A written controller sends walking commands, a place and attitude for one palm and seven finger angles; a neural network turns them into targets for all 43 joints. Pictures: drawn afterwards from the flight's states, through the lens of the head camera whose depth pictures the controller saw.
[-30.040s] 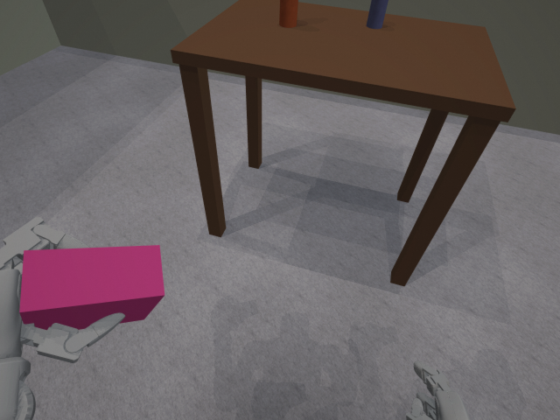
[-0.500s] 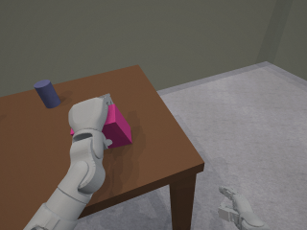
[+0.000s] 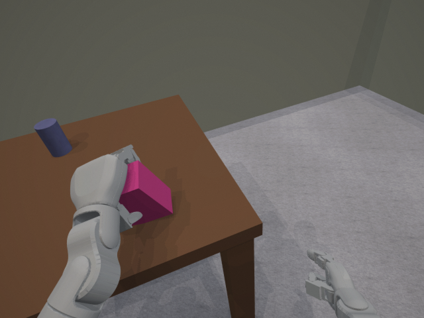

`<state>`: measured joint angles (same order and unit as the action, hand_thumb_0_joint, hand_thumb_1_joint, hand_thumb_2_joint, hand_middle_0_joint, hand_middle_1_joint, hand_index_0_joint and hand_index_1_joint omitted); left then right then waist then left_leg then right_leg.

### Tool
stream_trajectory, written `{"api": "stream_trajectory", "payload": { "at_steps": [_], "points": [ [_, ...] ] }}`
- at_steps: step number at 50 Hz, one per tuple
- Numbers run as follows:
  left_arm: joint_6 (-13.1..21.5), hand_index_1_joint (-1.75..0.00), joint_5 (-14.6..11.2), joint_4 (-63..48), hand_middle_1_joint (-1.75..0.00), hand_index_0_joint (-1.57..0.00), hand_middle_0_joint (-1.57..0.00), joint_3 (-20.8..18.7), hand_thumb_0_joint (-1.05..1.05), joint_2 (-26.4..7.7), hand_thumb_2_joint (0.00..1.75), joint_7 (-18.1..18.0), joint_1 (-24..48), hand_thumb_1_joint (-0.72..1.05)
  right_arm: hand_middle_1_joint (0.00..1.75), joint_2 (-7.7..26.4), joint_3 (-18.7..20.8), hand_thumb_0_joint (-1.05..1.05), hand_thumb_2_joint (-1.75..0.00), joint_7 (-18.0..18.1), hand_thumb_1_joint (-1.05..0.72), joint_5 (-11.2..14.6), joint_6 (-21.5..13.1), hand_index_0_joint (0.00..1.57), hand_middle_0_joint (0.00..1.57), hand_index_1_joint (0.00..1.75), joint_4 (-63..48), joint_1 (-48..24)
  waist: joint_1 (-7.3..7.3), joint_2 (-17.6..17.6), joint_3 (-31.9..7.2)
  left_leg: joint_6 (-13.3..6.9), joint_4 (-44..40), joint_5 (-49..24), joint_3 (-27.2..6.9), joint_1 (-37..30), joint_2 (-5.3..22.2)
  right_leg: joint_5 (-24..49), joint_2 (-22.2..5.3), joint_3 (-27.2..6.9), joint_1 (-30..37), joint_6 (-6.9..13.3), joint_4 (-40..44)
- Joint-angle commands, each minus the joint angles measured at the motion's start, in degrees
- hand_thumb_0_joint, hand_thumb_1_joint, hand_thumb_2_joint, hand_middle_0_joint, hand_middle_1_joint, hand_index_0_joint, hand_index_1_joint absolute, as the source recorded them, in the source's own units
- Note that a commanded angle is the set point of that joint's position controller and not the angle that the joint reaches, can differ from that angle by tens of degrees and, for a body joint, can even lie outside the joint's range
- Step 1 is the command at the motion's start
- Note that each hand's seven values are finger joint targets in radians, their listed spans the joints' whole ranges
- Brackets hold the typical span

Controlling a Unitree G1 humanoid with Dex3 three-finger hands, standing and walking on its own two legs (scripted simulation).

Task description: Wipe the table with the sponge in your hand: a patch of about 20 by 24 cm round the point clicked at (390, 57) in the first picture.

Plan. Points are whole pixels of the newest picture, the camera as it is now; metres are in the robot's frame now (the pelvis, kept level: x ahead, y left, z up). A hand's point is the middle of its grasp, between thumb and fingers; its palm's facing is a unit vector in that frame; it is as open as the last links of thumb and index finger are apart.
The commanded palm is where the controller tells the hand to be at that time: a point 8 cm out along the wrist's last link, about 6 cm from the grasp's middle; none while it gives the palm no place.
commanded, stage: slide back across to the middle lane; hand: left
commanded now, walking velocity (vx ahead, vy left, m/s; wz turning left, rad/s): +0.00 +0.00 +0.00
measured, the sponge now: (135, 202) +0.29 +0.18 +0.12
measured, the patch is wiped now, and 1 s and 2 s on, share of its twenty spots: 1.00 1.00 1.00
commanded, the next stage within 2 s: wipe forward along the middle lane in 0.54 s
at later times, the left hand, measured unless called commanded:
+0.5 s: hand (88, 198) +0.25 +0.23 +0.18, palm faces +0.30 -0.24 -0.93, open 9.7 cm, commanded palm +0.19 +0.25 +0.22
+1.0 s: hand (71, 197) +0.26 +0.27 +0.17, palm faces +0.21 -0.12 -0.97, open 9.7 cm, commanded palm +0.22 +0.28 +0.21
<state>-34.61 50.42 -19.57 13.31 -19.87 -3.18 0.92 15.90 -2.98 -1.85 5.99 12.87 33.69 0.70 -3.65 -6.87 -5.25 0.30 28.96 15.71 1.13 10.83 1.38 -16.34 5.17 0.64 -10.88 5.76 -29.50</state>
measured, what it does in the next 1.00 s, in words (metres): stands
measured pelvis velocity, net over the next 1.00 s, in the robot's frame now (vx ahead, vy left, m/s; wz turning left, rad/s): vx -0.02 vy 0.03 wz -0.02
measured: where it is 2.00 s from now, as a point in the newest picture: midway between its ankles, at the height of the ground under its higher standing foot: outside the picture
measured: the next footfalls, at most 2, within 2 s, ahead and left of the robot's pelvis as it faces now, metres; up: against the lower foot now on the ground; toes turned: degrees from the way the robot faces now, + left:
none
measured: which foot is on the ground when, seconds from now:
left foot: down 0.00-1.00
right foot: down 0.00-1.00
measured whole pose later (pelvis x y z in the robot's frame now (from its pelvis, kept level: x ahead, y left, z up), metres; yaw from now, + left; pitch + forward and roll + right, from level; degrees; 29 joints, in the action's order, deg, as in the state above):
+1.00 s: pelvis -0.02 +0.03 +0.00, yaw -1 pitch -3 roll +1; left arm -32.6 49.7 -10.1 7.2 -27.2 3.7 6.0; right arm 14.3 -4.8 3.5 5.1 4.4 36.7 1.2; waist -5.2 -6.8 -3.7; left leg -0.2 28.1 13.4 -1.6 11.6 -1.8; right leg -14.5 3.3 -1.3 -12.4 3.3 -30.1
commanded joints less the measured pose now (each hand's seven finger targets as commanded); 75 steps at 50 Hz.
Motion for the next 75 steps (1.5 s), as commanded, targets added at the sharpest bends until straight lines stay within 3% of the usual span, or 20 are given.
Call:
{"api": "stream_trajectory", "payload": {
  "at_steps": [1, 8, 10, 17, 23, 28, 32, 38, 40, 43, 44, 48, 49, 53, 54, 58, 64, 68, 69, 75],
  "points": [
    [-0.7, -1.60, -3.8, -2.5, -1.60, -1.20, -1.20, -4.4, 0.00, -6.5, 1.30, 2.6, 0.5, 0.10, 0.30, 3.3, 1.5, 0.00, -0.90, 0.7, -0.90, -0.3, -3.6, 0.20, 0.20, 0.30, -10.7, -15.2, -1.30, 12.2, -1.8, -3.1, -0.4, -10.7, -0.3, 2.3, -2.6, 12.7, -4.4, -10.2, 3.2, -3.7, 7.9],
    [-0.9, -1.60, -4.0, -5.9, -1.60, -1.20, -1.20, -10.0, 0.00, -12.2, 1.30, 2.6, 1.6, 0.10, 0.30, 3.4, 1.1, 0.00, -0.90, 2.0, -0.90, -0.7, -3.7, 0.20, 0.20, 0.30, -11.0, -14.8, -1.90, 8.0, -3.8, -2.9, -0.7, -11.7, -0.7, 1.7, -2.8, 12.4, -4.2, -11.4, 3.7, -3.0, 7.0],
    [-1.1, -1.60, -4.4, -6.0, -1.60, -1.20, -1.20, -9.4, 0.00, -10.9, 1.30, 2.6, 0.0, 0.10, 0.30, 3.3, 1.3, 0.00, -0.90, 2.0, -0.90, -0.8, -3.8, 0.20, 0.20, 0.30, -11.0, -14.5, -1.88, 8.7, -3.3, -2.9, -0.6, -12.7, -0.5, 1.6, -2.7, 13.6, -4.1, -10.1, 3.7, -3.1, 6.6],
    [-0.4, -1.60, -5.8, -11.3, -1.60, -1.20, -1.20, -16.1, 0.00, -16.8, 1.30, 2.7, -5.4, 0.10, 0.30, 3.4, 1.5, 0.00, -0.90, 2.1, -0.90, -1.3, -3.9, 0.20, 0.20, 0.30, -11.4, -14.4, -2.96, 10.9, -5.4, -2.8, 0.9, -14.6, -1.0, 2.3, -2.9, 22.1, -4.8, -12.2, 6.5, -3.5, 4.6],
    [0.1, -1.60, -6.4, -14.5, -1.60, -1.20, -1.20, -19.9, 0.00, -20.8, 1.30, 2.9, -5.4, 0.10, 0.30, 3.6, 1.7, 0.00, -0.90, 3.1, -0.90, -0.8, -5.7, 0.20, 0.20, 0.30, -11.6, -14.4, -2.57, 8.0, -4.5, -3.0, 0.9, -12.5, -1.8, 2.1, -3.3, 14.0, -4.5, -12.9, 3.9, -3.3, 5.6],
    [1.0, -1.60, -5.8, -13.1, -1.60, -1.20, -1.20, -18.5, 0.00, -20.4, 1.30, 3.7, -1.7, 0.10, 0.30, 3.7, 1.6, 0.00, -0.90, 4.3, -0.90, -0.9, -8.6, 0.20, 0.20, 0.30, -11.3, -14.0, -2.10, 6.1, -2.9, -3.1, 0.8, -10.5, -2.1, 1.1, -3.6, 8.9, -4.6, -11.9, 0.9, -3.4, 6.9],
    [2.0, -1.60, -5.3, -10.8, -1.60, -1.20, -1.20, -16.6, 0.00, -18.5, 1.30, 4.4, -2.0, 0.10, 0.30, 3.8, 1.8, 0.00, -0.90, 4.9, -0.90, -1.2, -10.3, 0.20, 0.20, 0.30, -10.5, -13.7, -2.22, 8.3, -2.1, -3.2, 0.4, -9.4, -2.0, 1.1, -3.7, 6.9, -4.7, -10.1, 0.2, -3.9, 7.3],
    [2.9, -1.60, -2.1, -3.8, -1.60, -1.20, -1.20, -15.6, 0.00, -20.3, 1.30, 4.3, 10.0, 0.10, 0.30, 4.1, 1.3, 0.00, -0.90, 6.3, -0.90, -1.3, -12.3, 0.20, 0.20, 0.30, -8.8, -13.6, -1.65, 6.7, -0.3, -2.8, -2.3, -4.3, -2.5, 0.6, -3.8, -2.4, -3.9, -9.2, -3.0, -3.1, 9.1],
    [2.9, -1.60, -1.4, 0.8, -1.60, -1.20, -1.20, -13.2, 0.00, -17.9, 1.30, 4.5, 13.0, 0.10, 0.30, 3.9, 1.1, 0.00, -0.90, 6.5, -0.90, -1.2, -12.5, 0.20, 0.20, 0.30, -8.2, -13.2, -1.40, 8.5, 0.1, -2.6, -3.3, -3.3, -2.5, 1.4, -3.6, -3.4, -3.9, -6.7, -3.1, -3.2, 8.7],
    [2.7, -1.60, 0.0, 2.8, -1.60, -1.20, -1.20, -12.7, 0.00, -18.0, 1.30, 4.9, 15.9, 0.10, 0.30, 4.1, 0.8, 0.00, -0.90, 6.4, -0.90, -1.1, -12.6, 0.20, 0.20, 0.30, -7.8, -14.3, -1.92, 5.3, -1.8, -2.4, -4.6, -2.6, -2.6, 0.7, -3.7, -3.0, -3.5, -6.6, -2.1, -2.5, 8.3],
    [2.7, -1.60, -0.3, 3.0, -1.60, -1.20, -1.20, -10.9, 0.00, -15.8, 1.30, 5.1, 16.3, 0.10, 0.30, 3.8, 0.8, 0.00, -0.90, 6.2, -0.90, -1.1, -12.6, 0.20, 0.20, 0.30, -8.3, -13.9, -2.00, 6.7, -3.4, -2.4, -4.5, -3.5, -2.4, 1.3, -3.7, -1.3, -3.7, -4.8, -0.4, -2.8, 7.2],
    [2.1, -1.60, 0.5, 5.1, -1.60, -1.20, -1.20, -13.0, 0.00, -17.8, 1.30, 5.7, 15.2, 0.10, 0.30, 4.2, 0.7, 0.00, -0.90, 5.4, -0.90, -1.2, -12.0, 0.20, 0.20, 0.30, -7.6, -14.8, -2.65, 6.9, -4.4, -2.2, -5.1, -5.2, -2.9, 1.6, -3.3, 1.4, -3.3, -5.4, 1.1, -2.3, 6.7],
    [2.0, -1.60, 0.5, 5.1, -1.60, -1.20, -1.20, -10.3, 0.00, -15.0, 1.30, 6.0, 15.7, 0.10, 0.30, 4.0, 0.7, 0.00, -0.90, 5.3, -0.90, -1.2, -11.9, 0.20, 0.20, 0.30, -7.8, -14.5, -2.22, 8.1, -4.5, -2.4, -5.0, -6.0, -2.6, 1.8, -3.3, 2.5, -3.5, -3.7, 1.4, -2.6, 6.3],
    [1.4, -1.60, 1.5, 10.2, -1.60, -1.20, -1.20, -12.5, 0.00, -18.7, 1.30, 6.2, 20.3, 0.10, 0.30, 4.6, 0.5, 0.00, -0.90, 5.7, -0.90, -1.2, -11.5, 0.20, 0.20, 0.30, -6.5, -14.0, -1.69, 8.7, -1.7, -2.4, -5.7, -2.8, -2.9, 2.4, -3.2, -1.5, -3.1, -5.0, -1.2, -2.5, 7.7],
    [1.1, -1.60, 1.7, 12.1, -1.60, -1.20, -1.20, -9.7, 0.00, -16.2, 1.30, 6.4, 22.2, 0.10, 0.30, 4.6, 0.4, 0.00, -0.90, 5.8, -0.90, -1.1, -11.5, 0.20, 0.20, 0.30, -6.6, -13.6, -1.17, 9.4, -1.5, -2.3, -5.7, -2.5, -2.5, 3.1, -3.2, -1.6, -3.5, -3.2, -1.1, -2.8, 7.2],
    [0.8, -1.60, 2.4, 15.7, -1.60, -1.20, -1.20, -10.6, 0.00, -18.1, 1.30, 7.2, 23.6, 0.10, 0.30, 5.0, 0.5, 0.00, -0.90, 5.9, -0.90, -1.0, -11.3, 0.20, 0.20, 0.30, -5.9, -13.6, -1.37, 7.6, -2.6, -2.3, -5.7, -2.6, -2.8, 2.8, -3.3, -1.1, -3.3, -4.6, -1.0, -2.4, 7.3],
    [0.6, -1.60, 3.1, 19.1, -1.60, -1.20, -1.20, -6.8, 0.00, -14.9, 1.30, 9.4, 25.0, 0.10, 0.30, 5.2, 0.8, 0.00, -0.90, 5.2, -0.90, -0.9, -11.3, 0.20, 0.20, 0.30, -6.2, -12.3, -1.04, 9.1, -5.5, -2.7, -4.6, -5.8, -2.7, 3.0, -3.4, 4.2, -3.9, -2.7, 1.5, -2.7, 5.8],
    [1.8, -1.60, 3.2, 22.8, -1.60, -1.20, -1.20, -11.1, 0.00, -20.0, 1.30, 10.2, 25.2, 0.10, 0.30, 5.8, 1.0, 0.00, -0.90, 5.3, -0.90, -1.0, -11.1, 0.20, 0.20, 0.30, -5.2, -11.5, -0.86, 10.4, -3.9, -2.8, -4.2, -5.3, -2.9, 4.1, -3.4, 4.7, -3.7, -5.0, 1.0, -2.8, 6.5],
    [2.4, -1.60, 2.9, 23.1, -1.60, -1.20, -1.20, -8.5, 0.00, -17.0, 1.30, 10.5, 24.9, 0.10, 0.30, 5.6, 1.0, 0.00, -0.90, 5.3, -0.90, -1.0, -11.1, 0.20, 0.20, 0.30, -5.7, -10.7, -0.64, 11.2, -4.0, -2.9, -3.9, -5.8, -2.4, 4.4, -3.6, 5.5, -4.2, -3.3, 1.7, -3.2, 6.0],
    [5.3, -1.60, 3.6, 30.7, -1.60, -1.20, -1.20, -8.9, 0.00, -18.8, 1.30, 11.1, 28.5, 0.10, 0.30, 6.4, 1.4, 0.00, -0.90, 5.8, -0.90, -0.9, -11.3, 0.20, 0.20, 0.30, -4.4, -7.9, 0.63, 10.8, -1.5, -3.0, -3.3, -3.5, -2.2, 5.2, -3.8, 3.0, -4.4, -4.1, -0.9, -3.6, 7.5]
  ]
}}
